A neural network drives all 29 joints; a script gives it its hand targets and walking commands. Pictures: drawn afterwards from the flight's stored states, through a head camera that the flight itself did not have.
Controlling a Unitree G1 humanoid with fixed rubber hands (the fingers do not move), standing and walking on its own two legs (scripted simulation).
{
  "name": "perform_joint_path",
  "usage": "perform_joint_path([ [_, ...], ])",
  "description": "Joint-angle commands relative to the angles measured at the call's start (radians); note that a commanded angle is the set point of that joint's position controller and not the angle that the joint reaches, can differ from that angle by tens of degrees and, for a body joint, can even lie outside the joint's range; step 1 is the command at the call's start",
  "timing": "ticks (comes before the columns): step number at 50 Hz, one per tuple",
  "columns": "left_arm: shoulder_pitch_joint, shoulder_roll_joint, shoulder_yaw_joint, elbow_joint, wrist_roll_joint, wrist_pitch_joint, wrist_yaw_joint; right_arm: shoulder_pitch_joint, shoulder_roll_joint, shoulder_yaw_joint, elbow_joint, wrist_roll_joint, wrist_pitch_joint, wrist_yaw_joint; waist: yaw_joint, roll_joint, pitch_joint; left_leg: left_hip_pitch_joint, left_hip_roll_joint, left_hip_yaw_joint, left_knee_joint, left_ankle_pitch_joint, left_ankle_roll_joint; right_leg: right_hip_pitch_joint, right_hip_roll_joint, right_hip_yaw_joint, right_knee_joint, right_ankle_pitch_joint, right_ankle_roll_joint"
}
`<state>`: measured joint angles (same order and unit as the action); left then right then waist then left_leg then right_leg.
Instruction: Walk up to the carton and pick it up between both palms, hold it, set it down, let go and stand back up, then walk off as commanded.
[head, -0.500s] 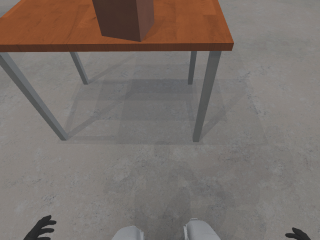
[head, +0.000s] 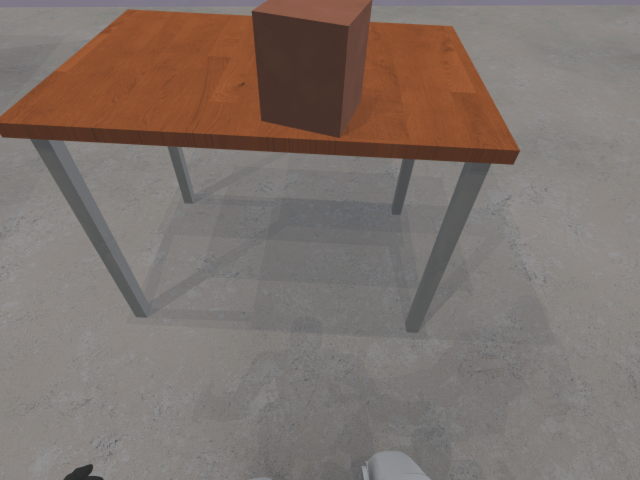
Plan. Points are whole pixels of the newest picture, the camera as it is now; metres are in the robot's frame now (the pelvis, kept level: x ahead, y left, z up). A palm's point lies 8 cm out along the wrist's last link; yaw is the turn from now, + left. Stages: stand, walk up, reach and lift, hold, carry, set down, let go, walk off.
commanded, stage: walk up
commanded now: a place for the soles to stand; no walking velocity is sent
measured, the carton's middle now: (313, 63) +0.82 +0.01 +0.15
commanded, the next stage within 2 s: none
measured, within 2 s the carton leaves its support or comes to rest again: neither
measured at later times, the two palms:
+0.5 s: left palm (80, 398) +0.24 +0.33 -0.06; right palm (556, 408) +0.23 -0.33 -0.08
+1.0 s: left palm (61, 357) +0.32 +0.40 -0.09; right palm (485, 330) +0.34 -0.26 -0.06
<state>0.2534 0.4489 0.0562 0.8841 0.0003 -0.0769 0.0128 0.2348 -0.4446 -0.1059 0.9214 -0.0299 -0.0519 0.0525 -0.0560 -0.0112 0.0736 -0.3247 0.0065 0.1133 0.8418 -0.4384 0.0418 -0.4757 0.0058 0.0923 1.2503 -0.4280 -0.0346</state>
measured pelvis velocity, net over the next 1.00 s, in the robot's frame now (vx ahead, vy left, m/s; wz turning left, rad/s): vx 0.25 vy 0.08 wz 0.02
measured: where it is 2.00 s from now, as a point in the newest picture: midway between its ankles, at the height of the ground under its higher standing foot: (296, 442)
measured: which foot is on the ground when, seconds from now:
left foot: down 0.00-0.40, up 0.42-0.76, down 0.78-1.00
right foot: up 0.00-0.34, down 0.36-0.80, up 0.82-1.00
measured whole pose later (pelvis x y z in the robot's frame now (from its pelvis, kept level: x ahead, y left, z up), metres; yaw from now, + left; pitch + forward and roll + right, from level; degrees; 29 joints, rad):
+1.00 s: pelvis +0.25 +0.08 +0.01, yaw +1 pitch -5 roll -1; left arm 0.28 0.45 0.04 0.88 0.00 -0.08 -0.02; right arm 0.22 -0.42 -0.09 0.87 -0.02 -0.07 0.05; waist -0.03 -0.03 0.10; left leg -0.34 0.05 0.10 0.72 -0.29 0.03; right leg -0.42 0.00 0.05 1.13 -0.43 -0.03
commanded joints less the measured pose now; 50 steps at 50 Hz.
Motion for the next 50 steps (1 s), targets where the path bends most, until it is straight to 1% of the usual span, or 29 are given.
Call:
perform_joint_path([
  [1,-0.061,0.238,0.055,-0.029,-0.004,0.014,-0.019,0.019,-0.239,-0.042,-0.036,0.013,-0.058,-0.029,0.001,0.125,0.142,0.121,0.215,-0.407,-0.667,-0.168,-0.029,-0.276,-0.050,0.021,-0.090,0.230,0.014],
  [3,-0.046,0.235,0.049,-0.038,-0.001,0.006,-0.018,0.035,-0.223,-0.055,-0.059,0.020,-0.059,-0.037,0.003,0.075,0.117,0.185,0.192,-0.300,-0.566,0.218,-0.064,-0.279,-0.038,-0.012,-0.181,0.231,0.006],
  [7,-0.137,0.202,0.036,-0.072,-0.002,0.008,-0.024,0.050,-0.240,-0.048,-0.059,0.011,-0.051,-0.037,-0.026,0.164,0.112,0.281,0.240,-0.338,-0.570,0.166,0.061,-0.283,-0.065,-0.059,-0.305,0.181,0.015],
  [8,-0.163,0.201,0.030,-0.062,-0.005,0.013,-0.023,0.062,-0.229,-0.045,-0.056,0.016,-0.053,-0.038,-0.034,0.078,0.131,0.286,0.255,-0.322,-0.573,0.302,0.022,-0.316,-0.063,-0.047,-0.355,0.209,-0.009],
  [13,-0.225,0.153,0.004,-0.109,0.004,-0.001,-0.021,0.160,-0.236,-0.040,-0.037,-0.001,-0.035,-0.050,-0.081,0.174,0.019,0.489,0.237,-0.277,-0.374,0.782,0.044,-0.285,-0.050,-0.170,-0.514,0.110,-0.004],
  [14,-0.183,0.147,0.013,-0.108,0.004,-0.009,-0.021,0.085,-0.223,-0.039,-0.061,0.005,-0.033,-0.051,-0.044,0.165,-0.021,0.392,0.240,-0.232,-0.327,0.754,0.092,-0.147,-0.029,-0.201,-0.537,0.100,-0.019],
  [16,-0.001,0.180,0.033,-0.050,0.013,-0.028,-0.016,-0.040,-0.231,-0.026,-0.111,0.023,-0.027,-0.045,0.095,0.128,-0.138,0.147,0.209,-0.143,-0.114,0.876,0.068,0.279,-0.013,-0.158,-0.702,0.210,-0.078],
  [17,0.186,0.231,0.064,0.009,0.015,-0.036,-0.005,-0.069,-0.185,-0.016,-0.136,0.023,-0.026,-0.040,0.202,-0.048,-0.163,-0.041,0.130,-0.099,0.203,0.809,-0.003,0.551,0.003,-0.096,-0.782,0.190,-0.119],
  [18,0.281,0.287,0.096,0.000,0.014,-0.041,0.008,-0.010,-0.104,0.011,-0.140,0.036,-0.036,-0.028,0.209,-0.172,-0.356,-0.218,-0.010,-0.075,0.401,0.290,-0.024,0.776,-0.311,0.371,-0.823,0.179,-0.209],
  [19,0.256,0.347,0.095,0.001,0.003,-0.033,0.014,0.026,-0.138,0.010,-0.141,0.042,-0.034,-0.028,0.177,-0.227,-0.338,-0.448,-0.106,-0.134,0.476,-0.093,-0.028,0.907,-0.409,0.709,-0.905,0.178,-0.278],
  [20,0.203,0.311,0.097,-0.017,-0.003,-0.029,0.017,0.002,-0.214,0.002,-0.140,0.023,-0.029,-0.035,0.158,-0.072,-0.300,-0.479,-0.045,-0.200,0.515,-0.130,-0.003,0.857,-0.422,0.753,-0.929,0.150,-0.332],
  [21,0.174,0.278,0.088,-0.016,0.004,-0.030,0.020,-0.062,-0.211,0.000,-0.123,0.012,-0.029,-0.035,0.184,-0.026,-0.221,-0.469,0.002,-0.182,0.508,-0.084,-0.001,0.772,-0.431,0.600,-0.899,0.240,-0.322],
  [23,0.117,0.237,0.078,-0.020,-0.003,-0.035,0.029,-0.065,-0.159,0.009,-0.115,0.018,-0.014,-0.022,0.114,0.018,-0.061,-0.455,0.034,-0.236,0.447,0.032,-0.001,0.572,-0.338,0.358,-0.869,0.503,-0.190],
  [25,0.078,0.215,0.056,-0.056,-0.006,-0.042,0.026,-0.051,-0.154,0.000,-0.120,0.018,-0.009,-0.013,0.083,-0.023,-0.026,-0.337,0.051,-0.228,0.377,0.042,0.003,0.389,-0.308,0.254,-0.879,0.532,-0.233],
  [27,0.047,0.206,0.049,-0.045,0.006,-0.059,0.015,-0.004,-0.150,0.002,-0.129,0.013,-0.001,-0.009,0.053,-0.084,-0.011,-0.306,0.067,-0.217,0.256,0.061,-0.018,0.314,-0.289,0.207,-0.889,0.497,-0.226],
  [31,0.091,0.243,0.058,-0.070,0.015,-0.061,0.019,-0.103,-0.135,-0.004,-0.189,0.008,-0.002,0.008,0.104,-0.171,-0.056,-0.283,0.121,-0.143,0.050,0.158,-0.021,0.328,-0.285,0.187,-0.827,0.608,-0.229],
  [32,0.082,0.244,0.055,-0.073,0.004,-0.066,0.011,-0.113,-0.138,-0.003,-0.178,0.019,-0.009,0.013,0.099,-0.192,-0.028,-0.235,0.110,-0.093,-0.023,0.165,-0.018,0.269,-0.220,0.076,-0.808,0.608,-0.198],
  [34,0.038,0.248,0.059,-0.091,0.006,-0.051,0.005,-0.078,-0.150,-0.022,-0.165,0.015,-0.015,0.009,0.067,-0.245,-0.015,-0.134,0.118,-0.109,-0.119,0.158,-0.022,0.166,-0.243,0.144,-0.829,0.315,-0.191],
  [36,0.002,0.241,0.055,-0.097,0.006,-0.045,-0.004,0.003,-0.165,-0.034,-0.122,0.013,-0.022,0.015,0.042,-0.166,-0.072,0.071,0.088,-0.072,-0.194,0.236,-0.010,0.099,-0.209,0.105,-0.776,0.157,-0.169],
  [37,-0.043,0.220,0.044,-0.113,0.015,-0.039,-0.005,0.091,-0.168,-0.044,-0.093,0.005,-0.024,0.002,-0.033,-0.173,-0.148,0.226,0.086,-0.082,-0.221,0.296,-0.002,0.003,-0.200,0.088,-0.670,0.127,-0.146],
  [38,-0.073,0.155,0.025,-0.122,0.020,-0.039,-0.003,0.222,-0.240,-0.074,-0.042,0.003,-0.035,-0.010,-0.093,-0.009,-0.200,0.422,0.089,-0.154,-0.260,0.204,0.008,-0.123,-0.094,0.004,-0.381,0.098,-0.098],
  [39,0.025,0.071,0.007,-0.104,0.017,-0.028,-0.003,0.314,-0.290,-0.097,-0.031,-0.008,-0.041,-0.025,-0.128,0.266,-0.235,0.529,0.204,-0.387,-0.397,-0.053,-0.014,-0.296,0.040,-0.033,-0.129,-0.114,-0.057],
  [40,0.069,0.093,0.001,-0.070,0.001,-0.016,0.001,0.237,-0.301,-0.096,-0.064,-0.008,-0.044,-0.035,-0.075,0.254,-0.157,0.395,0.361,-0.697,-0.618,-0.429,-0.002,-0.359,0.080,-0.023,0.024,-0.073,-0.027],
  [41,0.097,0.206,0.021,-0.044,0.013,0.001,-0.001,0.104,-0.341,-0.089,-0.089,0.008,-0.038,-0.032,-0.029,0.169,-0.070,0.248,0.423,-0.805,-0.730,-0.603,0.036,-0.314,0.051,0.034,0.037,-0.068,-0.008],
  [43,0.114,0.263,0.043,-0.032,0.023,0.000,-0.008,-0.055,-0.302,-0.080,-0.121,0.015,-0.028,-0.026,0.023,0.243,-0.034,0.195,0.414,-0.635,-0.674,-0.539,0.107,-0.317,-0.036,-0.002,0.026,-0.010,-0.014],
  [44,0.142,0.268,0.056,-0.009,0.022,0.011,-0.013,-0.077,-0.261,-0.065,-0.132,0.020,-0.030,-0.019,0.060,0.163,0.001,0.119,0.375,-0.505,-0.689,-0.455,0.118,-0.212,-0.094,-0.026,-0.038,0.007,0.001],
  [47,0.044,0.234,0.064,-0.023,0.014,0.018,-0.038,-0.007,-0.262,-0.050,-0.094,0.002,-0.050,-0.028,0.004,0.142,0.112,0.014,0.322,-0.478,-0.697,-0.389,0.104,-0.210,-0.085,0.006,-0.112,0.106,0.027],
  [49,0.090,0.224,0.055,-0.017,0.009,0.018,-0.039,-0.021,-0.249,-0.049,-0.112,0.017,-0.050,-0.028,0.023,0.108,0.057,0.066,0.316,-0.414,-0.667,-0.347,0.119,-0.190,-0.066,0.002,-0.126,0.133,0.022],
  [50,0.075,0.226,0.054,-0.016,0.010,0.021,-0.043,-0.029,-0.277,-0.052,-0.110,0.015,-0.046,-0.027,0.018,0.192,0.055,0.116,0.303,-0.402,-0.658,-0.359,0.119,-0.221,-0.075,-0.007,-0.165,0.136,0.029],
])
